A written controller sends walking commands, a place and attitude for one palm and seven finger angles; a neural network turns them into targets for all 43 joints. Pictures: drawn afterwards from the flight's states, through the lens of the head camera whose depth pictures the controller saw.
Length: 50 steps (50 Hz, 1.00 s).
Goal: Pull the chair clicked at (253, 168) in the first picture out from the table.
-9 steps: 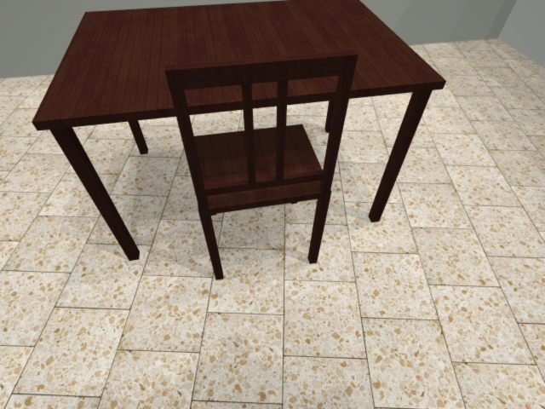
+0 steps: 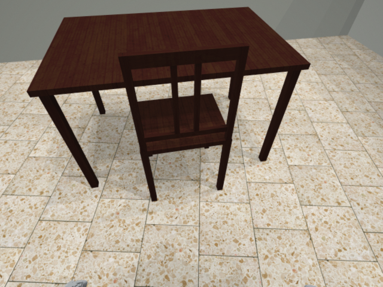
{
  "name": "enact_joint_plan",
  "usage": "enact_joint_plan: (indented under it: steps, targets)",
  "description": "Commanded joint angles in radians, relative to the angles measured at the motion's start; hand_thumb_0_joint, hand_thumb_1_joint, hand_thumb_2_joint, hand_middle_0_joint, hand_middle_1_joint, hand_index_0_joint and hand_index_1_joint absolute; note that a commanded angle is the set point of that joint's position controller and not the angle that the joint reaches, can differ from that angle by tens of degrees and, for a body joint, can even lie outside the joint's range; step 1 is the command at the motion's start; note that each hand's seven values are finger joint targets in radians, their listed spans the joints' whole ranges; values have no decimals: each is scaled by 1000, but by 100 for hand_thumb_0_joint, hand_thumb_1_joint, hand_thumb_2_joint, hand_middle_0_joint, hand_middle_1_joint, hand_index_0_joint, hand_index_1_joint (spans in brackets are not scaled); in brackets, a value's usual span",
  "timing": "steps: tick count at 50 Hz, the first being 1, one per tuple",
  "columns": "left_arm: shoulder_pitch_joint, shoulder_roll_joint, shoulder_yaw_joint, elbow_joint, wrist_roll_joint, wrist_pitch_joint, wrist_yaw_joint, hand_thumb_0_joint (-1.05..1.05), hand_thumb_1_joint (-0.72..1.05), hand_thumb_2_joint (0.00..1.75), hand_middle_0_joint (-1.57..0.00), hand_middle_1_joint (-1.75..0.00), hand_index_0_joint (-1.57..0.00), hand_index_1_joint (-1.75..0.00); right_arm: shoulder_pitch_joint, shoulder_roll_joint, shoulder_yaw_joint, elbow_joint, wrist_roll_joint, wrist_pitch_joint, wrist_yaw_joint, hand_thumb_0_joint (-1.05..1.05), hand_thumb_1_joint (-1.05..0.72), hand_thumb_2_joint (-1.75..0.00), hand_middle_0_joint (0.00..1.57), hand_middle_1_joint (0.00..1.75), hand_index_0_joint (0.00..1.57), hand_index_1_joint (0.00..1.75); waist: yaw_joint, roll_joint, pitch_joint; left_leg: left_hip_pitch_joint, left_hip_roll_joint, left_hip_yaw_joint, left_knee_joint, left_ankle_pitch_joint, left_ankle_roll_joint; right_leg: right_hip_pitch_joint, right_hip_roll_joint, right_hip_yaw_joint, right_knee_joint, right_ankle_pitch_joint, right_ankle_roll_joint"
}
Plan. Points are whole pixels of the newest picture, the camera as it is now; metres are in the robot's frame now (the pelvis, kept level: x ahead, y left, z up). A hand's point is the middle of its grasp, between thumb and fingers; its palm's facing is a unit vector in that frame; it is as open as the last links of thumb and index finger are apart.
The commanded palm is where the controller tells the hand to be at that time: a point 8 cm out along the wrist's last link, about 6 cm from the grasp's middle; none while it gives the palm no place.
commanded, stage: stand and wait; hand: left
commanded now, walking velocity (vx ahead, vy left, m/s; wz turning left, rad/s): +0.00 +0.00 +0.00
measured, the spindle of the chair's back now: (175, 102) +0.77 +0.11 -0.07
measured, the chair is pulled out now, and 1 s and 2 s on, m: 0.00 0.00 0.00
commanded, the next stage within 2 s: look at it before walking up in 0.64 s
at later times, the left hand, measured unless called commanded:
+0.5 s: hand out of the picture +0.03 +0.22 -0.16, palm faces -0.02 -0.95 -0.31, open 7.4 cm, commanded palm none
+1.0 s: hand out of the picture +0.04 +0.21 -0.16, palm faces -0.01 -0.96 -0.30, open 7.4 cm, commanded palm none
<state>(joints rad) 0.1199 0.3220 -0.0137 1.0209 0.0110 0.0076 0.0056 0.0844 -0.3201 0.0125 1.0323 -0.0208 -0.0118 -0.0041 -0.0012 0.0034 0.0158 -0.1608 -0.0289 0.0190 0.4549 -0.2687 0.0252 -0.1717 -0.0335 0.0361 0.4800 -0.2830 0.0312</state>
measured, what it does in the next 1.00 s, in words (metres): stands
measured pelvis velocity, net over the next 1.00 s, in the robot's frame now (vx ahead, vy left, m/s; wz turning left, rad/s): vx -0.02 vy -0.02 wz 0.00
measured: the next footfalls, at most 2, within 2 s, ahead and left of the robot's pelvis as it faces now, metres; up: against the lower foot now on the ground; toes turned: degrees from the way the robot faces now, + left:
none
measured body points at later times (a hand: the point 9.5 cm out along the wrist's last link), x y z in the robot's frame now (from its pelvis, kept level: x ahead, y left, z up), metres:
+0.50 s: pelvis -0.01 -0.01 +0.00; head -0.01 -0.02 +0.45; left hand +0.04 +0.27 -0.13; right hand +0.04 -0.30 -0.14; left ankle -0.01 +0.10 -0.74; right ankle -0.01 -0.14 -0.74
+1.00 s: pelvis -0.02 -0.02 +0.01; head -0.02 -0.02 +0.46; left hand +0.04 +0.26 -0.13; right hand +0.04 -0.29 -0.14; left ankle -0.01 +0.10 -0.74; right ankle -0.01 -0.14 -0.74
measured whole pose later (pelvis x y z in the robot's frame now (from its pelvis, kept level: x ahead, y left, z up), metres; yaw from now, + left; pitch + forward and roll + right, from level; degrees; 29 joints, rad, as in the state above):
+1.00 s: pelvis -0.02 -0.02 +0.01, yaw +0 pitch -2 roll +0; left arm 0.17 0.28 0.00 1.11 0.01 0.00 0.01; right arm 0.16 -0.29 0.01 1.14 -0.02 -0.01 -0.01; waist -0.01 0.01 0.02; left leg -0.15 0.00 0.00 0.38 -0.20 0.00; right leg -0.16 0.00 0.02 0.41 -0.22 0.01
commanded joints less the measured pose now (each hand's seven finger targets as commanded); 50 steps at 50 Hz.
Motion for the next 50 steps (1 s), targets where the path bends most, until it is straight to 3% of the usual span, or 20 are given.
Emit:
enact_joint_plan:
  steps: [1, 37, 50]
  targets:
    - [-19, 189, 42, -51, 4, -26, 13, 0, 90, 90, -20, -30, -20, -30, -30, -183, -46, -45, 6, -22, -12, 0, -90, -90, 20, 30, 20, 30, -1, -15, -65, 31, 134, -94, -91, 267, 20, 9, -75, 47, -69, 257, -48]
    - [25, 152, 40, 35, 2, -30, 13, 0, 90, 90, -20, -30, -20, -30, 45, -148, -37, 58, 10, -18, -12, 0, -90, -90, 20, 30, 20, 30, -1, -9, -4, 5, 135, -103, -149, 111, -2, -25, -72, 74, -162, 94, -46]
    - [32, 144, 45, 33, 2, -34, 14, 0, 90, 90, -20, -30, -20, -30, 54, -140, -37, 58, 10, -23, -14, 0, -90, -90, 20, 30, 20, 30, -1, -10, -16, 18, 138, -101, -144, 159, -3, -12, -73, 74, -160, 152, -47]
